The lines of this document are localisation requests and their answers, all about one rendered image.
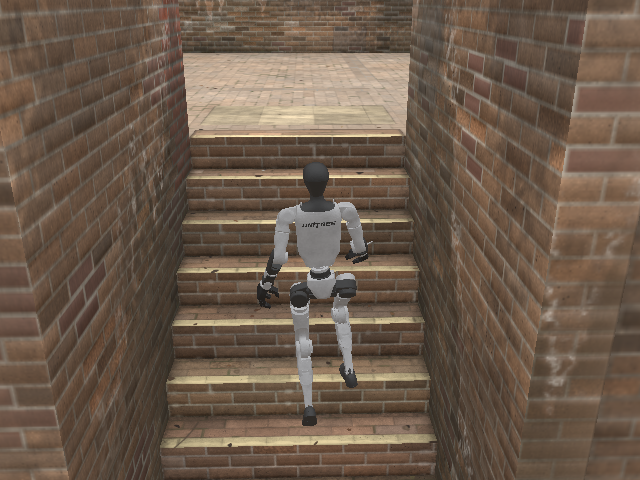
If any left robot upper arm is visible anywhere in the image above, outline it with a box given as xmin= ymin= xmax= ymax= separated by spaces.
xmin=273 ymin=206 xmax=296 ymax=265

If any right robot foot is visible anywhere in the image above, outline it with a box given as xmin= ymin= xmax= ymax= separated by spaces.
xmin=339 ymin=363 xmax=358 ymax=388

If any right robot hand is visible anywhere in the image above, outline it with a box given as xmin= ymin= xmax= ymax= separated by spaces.
xmin=345 ymin=249 xmax=369 ymax=264

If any right robot upper arm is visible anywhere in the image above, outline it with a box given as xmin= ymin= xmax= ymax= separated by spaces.
xmin=338 ymin=202 xmax=366 ymax=253

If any robot left shin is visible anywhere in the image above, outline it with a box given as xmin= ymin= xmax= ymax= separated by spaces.
xmin=295 ymin=341 xmax=313 ymax=408

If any left robot hand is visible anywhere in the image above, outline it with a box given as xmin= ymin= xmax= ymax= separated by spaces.
xmin=257 ymin=283 xmax=279 ymax=309

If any right robot forearm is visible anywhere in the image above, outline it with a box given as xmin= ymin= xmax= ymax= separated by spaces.
xmin=356 ymin=237 xmax=368 ymax=257

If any left robot forearm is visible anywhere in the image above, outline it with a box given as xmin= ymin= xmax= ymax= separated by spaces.
xmin=260 ymin=249 xmax=282 ymax=290

